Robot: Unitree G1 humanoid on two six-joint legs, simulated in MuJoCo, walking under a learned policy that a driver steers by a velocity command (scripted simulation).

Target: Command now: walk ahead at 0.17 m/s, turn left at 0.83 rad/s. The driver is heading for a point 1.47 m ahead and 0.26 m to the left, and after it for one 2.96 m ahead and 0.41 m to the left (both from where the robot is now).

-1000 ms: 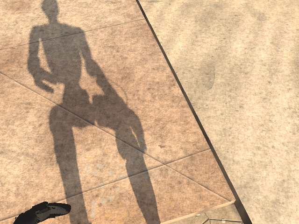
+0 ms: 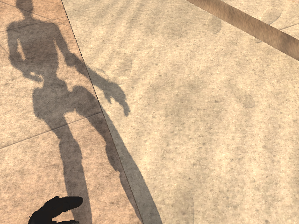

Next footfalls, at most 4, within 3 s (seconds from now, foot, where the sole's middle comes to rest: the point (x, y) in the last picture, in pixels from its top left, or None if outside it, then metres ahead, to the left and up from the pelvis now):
0.24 left None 0.14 0.15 -0.80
0.64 right None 0.24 -0.08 -0.76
1.16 right None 0.17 -0.13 -0.76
1.72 left None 0.19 0.08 -0.80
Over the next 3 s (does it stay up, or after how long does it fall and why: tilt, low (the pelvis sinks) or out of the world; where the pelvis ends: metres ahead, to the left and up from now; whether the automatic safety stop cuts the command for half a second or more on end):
stays up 0.33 0.13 -0.06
